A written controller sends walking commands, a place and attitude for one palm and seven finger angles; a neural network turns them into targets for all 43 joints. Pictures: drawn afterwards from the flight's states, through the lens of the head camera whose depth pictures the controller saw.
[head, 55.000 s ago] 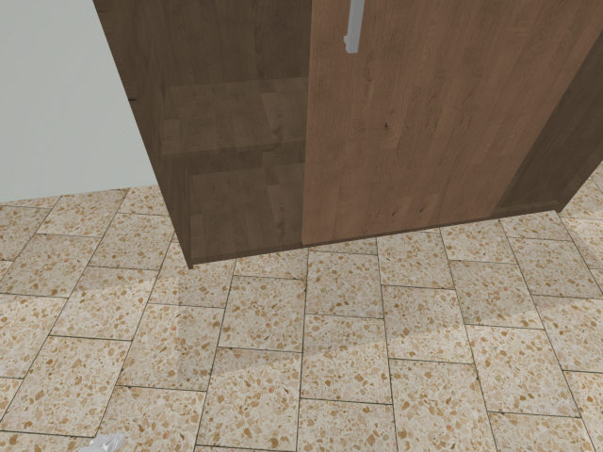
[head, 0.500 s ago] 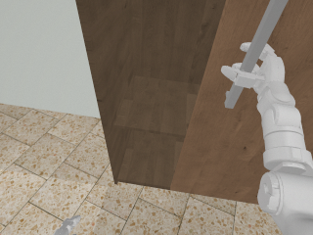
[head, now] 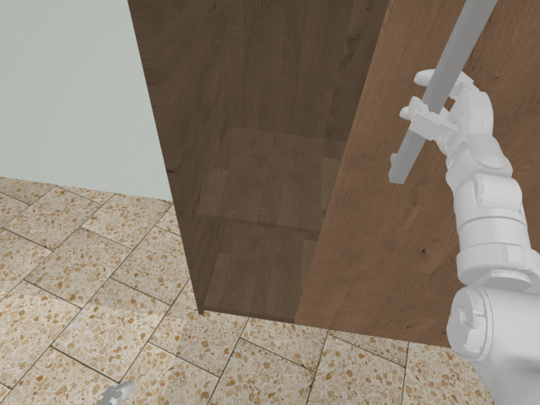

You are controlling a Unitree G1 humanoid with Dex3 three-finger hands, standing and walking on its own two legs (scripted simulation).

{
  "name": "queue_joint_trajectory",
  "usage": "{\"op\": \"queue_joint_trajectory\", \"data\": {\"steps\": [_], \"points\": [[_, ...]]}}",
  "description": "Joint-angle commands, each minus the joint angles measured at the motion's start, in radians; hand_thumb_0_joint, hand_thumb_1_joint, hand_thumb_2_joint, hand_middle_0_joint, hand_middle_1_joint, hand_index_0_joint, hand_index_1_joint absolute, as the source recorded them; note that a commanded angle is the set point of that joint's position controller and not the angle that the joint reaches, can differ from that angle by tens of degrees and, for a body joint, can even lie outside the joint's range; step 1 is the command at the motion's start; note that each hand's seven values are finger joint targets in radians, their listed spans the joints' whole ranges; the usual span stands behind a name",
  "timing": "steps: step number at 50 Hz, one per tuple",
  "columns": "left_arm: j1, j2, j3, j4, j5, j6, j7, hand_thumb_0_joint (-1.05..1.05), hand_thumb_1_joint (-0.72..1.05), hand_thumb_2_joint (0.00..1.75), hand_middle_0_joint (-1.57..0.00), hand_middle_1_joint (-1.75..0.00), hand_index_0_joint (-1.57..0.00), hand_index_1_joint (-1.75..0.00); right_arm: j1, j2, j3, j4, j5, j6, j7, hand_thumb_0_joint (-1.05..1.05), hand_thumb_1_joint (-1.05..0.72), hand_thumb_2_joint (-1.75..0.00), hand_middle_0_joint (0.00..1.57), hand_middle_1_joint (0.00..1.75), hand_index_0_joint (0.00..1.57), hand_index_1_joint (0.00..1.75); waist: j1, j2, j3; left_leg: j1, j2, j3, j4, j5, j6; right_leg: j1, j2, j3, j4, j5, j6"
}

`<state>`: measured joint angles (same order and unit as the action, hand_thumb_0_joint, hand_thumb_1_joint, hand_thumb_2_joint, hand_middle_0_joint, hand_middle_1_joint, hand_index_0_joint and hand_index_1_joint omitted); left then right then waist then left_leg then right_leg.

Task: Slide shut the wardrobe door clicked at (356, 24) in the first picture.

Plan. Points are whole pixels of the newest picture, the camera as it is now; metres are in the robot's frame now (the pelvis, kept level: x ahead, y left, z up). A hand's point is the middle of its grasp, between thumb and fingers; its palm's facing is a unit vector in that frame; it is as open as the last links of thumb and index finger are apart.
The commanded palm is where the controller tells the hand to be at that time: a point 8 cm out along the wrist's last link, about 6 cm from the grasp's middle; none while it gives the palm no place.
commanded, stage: grip the handle and tug to test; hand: right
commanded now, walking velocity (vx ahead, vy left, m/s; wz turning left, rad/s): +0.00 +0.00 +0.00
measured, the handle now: (431, 89) +0.51 -0.17 +0.25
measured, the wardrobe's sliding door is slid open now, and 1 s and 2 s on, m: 0.35 0.35 0.34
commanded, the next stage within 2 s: tug the door sideways, standing still in 0.48 s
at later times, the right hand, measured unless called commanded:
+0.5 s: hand (418, 118) +0.46 -0.14 +0.23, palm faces +0.05 +1.00 +0.00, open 6.0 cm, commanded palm +0.41 -0.19 +0.23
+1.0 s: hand (415, 117) +0.46 -0.14 +0.24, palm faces +0.13 +0.99 -0.03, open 6.0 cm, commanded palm +0.44 -0.14 +0.23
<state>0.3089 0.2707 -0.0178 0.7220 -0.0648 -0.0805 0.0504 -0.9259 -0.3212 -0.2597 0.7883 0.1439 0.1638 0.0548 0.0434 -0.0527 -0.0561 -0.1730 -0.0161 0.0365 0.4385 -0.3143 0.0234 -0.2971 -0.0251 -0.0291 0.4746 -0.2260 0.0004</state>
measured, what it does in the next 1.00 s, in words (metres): stands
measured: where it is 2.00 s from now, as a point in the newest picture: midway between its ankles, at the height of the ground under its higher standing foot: outside the picture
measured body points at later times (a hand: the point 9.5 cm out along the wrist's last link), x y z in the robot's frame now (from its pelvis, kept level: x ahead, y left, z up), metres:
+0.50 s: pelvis +0.02 +0.00 +0.00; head +0.01 +0.02 +0.45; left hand +0.12 +0.26 -0.11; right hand +0.45 -0.20 +0.24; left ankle -0.06 +0.10 -0.74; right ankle +0.01 -0.12 -0.74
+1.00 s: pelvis +0.03 -0.01 +0.00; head +0.03 +0.02 +0.45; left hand +0.20 +0.22 -0.11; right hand +0.45 -0.19 +0.24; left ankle -0.06 +0.11 -0.74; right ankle +0.01 -0.12 -0.74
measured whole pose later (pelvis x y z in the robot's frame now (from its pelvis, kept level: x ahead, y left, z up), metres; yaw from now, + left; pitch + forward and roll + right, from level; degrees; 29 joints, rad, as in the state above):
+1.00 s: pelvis +0.03 -0.01 +0.00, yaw -3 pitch +3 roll +0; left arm 0.20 0.24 -0.02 0.71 -0.05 -0.06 0.03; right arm -0.84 -0.18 -0.14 0.51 0.14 0.31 -0.08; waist -0.02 -0.05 -0.07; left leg -0.12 0.00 0.06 0.44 -0.34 0.02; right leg -0.27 0.01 0.02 0.47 -0.26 0.00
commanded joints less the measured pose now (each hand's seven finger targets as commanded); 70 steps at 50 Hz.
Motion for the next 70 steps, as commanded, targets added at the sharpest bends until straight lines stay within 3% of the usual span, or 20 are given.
{"op": "queue_joint_trajectory", "data": {"steps": [1,12,15,21,25,27,29,30,34,37,41,46,48,61,64,65,66,67,69,70], "points": [[-0.021,0.125,0.041,-0.112,0.004,-0.046,0.005,0.0,0.9,0.9,-0.2,-0.3,-0.2,-0.3,-0.542,-0.207,-0.021,-0.188,0.009,-0.074,0.008,0.0,-0.9,-0.9,0.45,1.4,0.45,1.4,0.022,0.086,-0.272,-0.059,-0.015,-0.014,-0.048,0.442,-0.012,0.242,0.034,0.021,0.012,0.276,-0.059],[-0.047,0.122,0.041,-0.149,0.0,-0.054,-0.005,0.0,0.9,0.9,-0.2,-0.3,-0.2,-0.3,-0.422,-0.201,-0.038,-0.297,0.024,-0.081,0.02,0.0,-0.9,-0.9,0.45,1.4,0.45,1.4,-0.014,0.063,-0.331,-0.002,-0.017,-0.013,-0.038,0.495,-0.007,0.27,0.033,0.016,0.006,0.325,-0.058],[-0.068,0.118,0.042,-0.168,-0.002,-0.048,-0.008,0.0,0.9,0.9,-0.2,-0.3,-0.2,-0.3,-0.347,-0.17,-0.023,-0.353,0.031,-0.064,0.025,0.0,-0.9,-0.9,0.45,1.4,0.45,1.4,-0.026,0.077,-0.323,0.024,-0.018,-0.006,-0.035,0.527,-0.006,0.27,0.032,0.01,0.004,0.357,-0.058],[-0.107,0.116,0.039,-0.197,-0.002,-0.028,-0.012,0.0,0.9,0.9,-0.2,-0.3,-0.2,-0.3,-0.196,-0.204,-0.074,-0.495,0.042,-0.002,0.022,0.0,-0.9,-0.9,0.45,1.4,0.45,1.4,-0.052,0.061,-0.336,0.078,-0.015,-0.002,-0.023,0.631,-0.008,0.285,0.028,0.003,0.003,0.447,-0.055],[-0.138,0.109,0.04,-0.217,-0.001,-0.015,-0.017,0.0,0.9,0.9,-0.2,-0.3,-0.2,-0.3,-0.131,-0.162,-0.048,-0.631,0.048,0.043,0.019,0.0,-0.9,-0.9,0.45,1.4,0.45,1.4,-0.058,0.053,-0.36,0.1,-0.012,0.004,-0.013,0.7,-0.01,0.32,0.026,0.001,0.016,0.537,-0.053],[-0.145,0.113,0.04,-0.221,0.0,-0.004,-0.015,0.0,0.9,0.9,-0.2,-0.3,-0.2,-0.3,-0.079,-0.204,-0.094,-0.66,0.049,0.071,0.011,0.0,-0.9,-0.9,0.45,1.4,0.45,1.4,-0.067,0.074,-0.368,0.122,-0.009,0.001,-0.006,0.754,-0.017,0.316,0.025,-0.003,0.013,0.559,-0.053],[-0.164,0.104,0.04,-0.232,-0.002,-0.001,-0.018,0.0,0.9,0.9,-0.2,-0.3,-0.2,-0.3,-0.066,-0.151,-0.054,-0.735,0.053,0.089,0.011,0.0,-0.9,-0.9,0.45,1.4,0.45,1.4,-0.064,0.055,-0.378,0.117,-0.008,0.006,-0.001,0.766,-0.017,0.345,0.023,-0.001,0.018,0.614,-0.052],[-0.172,0.1,0.036,-0.226,-0.002,0.002,-0.018,0.0,0.9,0.9,-0.2,-0.3,-0.2,-0.3,-0.107,-0.093,0.008,-0.739,0.052,0.098,0.008,0.0,-0.9,-0.9,0.45,1.4,0.45,1.4,-0.053,0.043,-0.353,0.098,-0.009,0.007,-0.008,0.756,-0.015,0.348,0.024,-0.003,0.026,0.621,-0.052],[-0.143,0.109,0.041,-0.169,0.004,0.008,-0.003,0.0,0.9,0.9,-0.2,-0.3,-0.2,-0.3,-0.336,-0.084,0.045,-0.628,0.027,0.136,-0.03,0.0,-0.9,-0.9,0.45,1.4,0.45,1.4,0.002,0.05,-0.303,0.0,-0.016,0.007,-0.023,0.662,-0.013,0.351,0.025,0.011,0.029,0.542,-0.051],[-0.132,0.097,0.041,-0.156,0.011,0.006,-0.005,0.0,0.9,0.9,-0.2,-0.3,-0.2,-0.3,-0.392,-0.023,0.09,-0.633,0.013,0.139,-0.049,0.0,-0.9,-0.9,0.45,1.4,0.45,1.4,0.007,-0.01,-0.363,-0.015,-0.014,0.005,-0.007,0.698,-0.008,0.402,0.033,0.022,0.056,0.624,-0.049],[-0.139,0.089,0.042,-0.142,0.017,0.007,-0.009,0.0,0.9,0.9,-0.2,-0.3,-0.2,-0.3,-0.44,0.068,0.158,-0.61,0.022,0.117,-0.061,0.0,-0.9,-0.9,0.45,1.4,0.45,1.4,0.022,0.071,-0.374,-0.01,-0.013,0.012,-0.001,0.712,-0.013,0.401,0.036,0.033,0.061,0.612,-0.051],[-0.151,0.077,0.034,-0.132,0.021,-0.009,-0.015,0.0,0.9,0.9,-0.2,-0.3,-0.2,-0.3,-0.53,0.149,0.231,-0.581,0.018,0.062,-0.066,0.0,-0.9,-0.9,0.45,1.4,0.45,1.4,0.031,0.011,-0.376,-0.053,-0.012,0.011,-0.002,0.634,-0.003,0.427,0.042,0.05,0.06,0.561,-0.046],[-0.153,0.074,0.031,-0.128,0.018,-0.016,-0.018,0.0,0.9,0.9,-0.2,-0.3,-0.2,-0.3,-0.527,0.189,0.259,-0.534,0.021,0.049,-0.062,0.0,-0.9,-0.9,0.45,1.4,0.45,1.4,0.033,0.038,-0.356,-0.075,-0.016,0.014,-0.001,0.604,-0.003,0.426,0.036,0.058,0.058,0.545,-0.041],[-0.121,0.073,0.035,-0.093,0.022,-0.084,-0.046,0.0,0.9,0.9,-0.2,-0.3,-0.2,-0.3,-0.669,0.304,0.359,-0.448,0.023,-0.03,-0.076,0.0,-0.9,-0.9,0.45,1.4,0.45,1.4,0.055,0.02,-0.38,-0.167,-0.024,0.021,0.014,0.464,0.006,0.446,0.03,0.103,0.064,0.462,-0.025],[-0.11,0.079,0.036,-0.088,0.02,-0.099,-0.047,0.0,0.9,0.9,-0.2,-0.3,-0.2,-0.3,-0.72,0.269,0.333,-0.463,0.023,-0.043,-0.078,0.0,-0.9,-0.9,0.45,1.4,0.45,1.4,0.049,0.019,-0.418,-0.17,-0.027,0.021,0.019,0.457,0.005,0.462,0.031,0.103,0.066,0.457,-0.021],[-0.038,0.126,0.034,-0.1,0.032,-0.066,-0.026,0.0,0.9,0.9,-0.2,-0.3,-0.2,-0.3,-0.672,-0.31,-0.023,-0.453,-0.069,-0.17,-0.137,0.0,-0.9,-0.9,0.45,1.4,0.45,1.4,-0.019,0.004,-0.276,-0.176,0.036,-0.029,-0.007,0.322,-0.022,0.307,-0.035,0.083,0.076,0.366,-0.069],[-0.1,0.096,0.033,-0.083,0.044,-0.056,-0.02,0.0,0.9,0.9,-0.2,-0.3,-0.2,-0.3,-0.674,-0.129,0.139,-0.43,-0.084,-0.22,-0.125,0.0,-0.9,-0.9,0.45,1.4,0.45,1.4,-0.007,0.074,-0.283,-0.132,0.028,-0.015,0.019,0.299,-0.032,0.28,-0.041,0.094,0.057,0.31,-0.07],[-0.104,0.091,0.043,-0.1,0.04,-0.051,-0.013,0.0,0.9,0.9,-0.2,-0.3,-0.2,-0.3,-0.607,-0.031,0.192,-0.419,-0.077,-0.248,-0.108,0.0,-0.9,-0.9,0.45,1.4,0.45,1.4,0.0,0.056,-0.303,-0.173,0.014,-0.001,0.058,0.295,-0.037,0.329,-0.066,0.106,0.064,0.32,-0.08],[-0.107,0.093,0.055,-0.132,0.032,-0.037,-0.003,0.0,0.9,0.9,-0.2,-0.3,-0.2,-0.3,-0.58,-0.013,0.21,-0.458,-0.062,-0.281,-0.094,0.0,-0.9,-0.9,0.45,1.4,0.45,1.4,0.012,-0.024,-0.362,-0.243,-0.014,0.01,0.204,0.233,-0.04,0.46,-0.143,0.186,0.079,0.432,-0.12],[-0.107,0.099,0.058,-0.141,0.03,-0.031,-0.001,0.0,0.9,0.9,-0.2,-0.3,-0.2,-0.3,-0.589,-0.049,0.196,-0.467,-0.053,-0.292,-0.096,0.0,-0.9,-0.9,0.45,1.4,0.45,1.4,0.013,-0.095,-0.364,-0.303,-0.022,0.005,0.306,0.07,-0.033,0.506,-0.192,0.252,0.052,0.461,-0.144]]}}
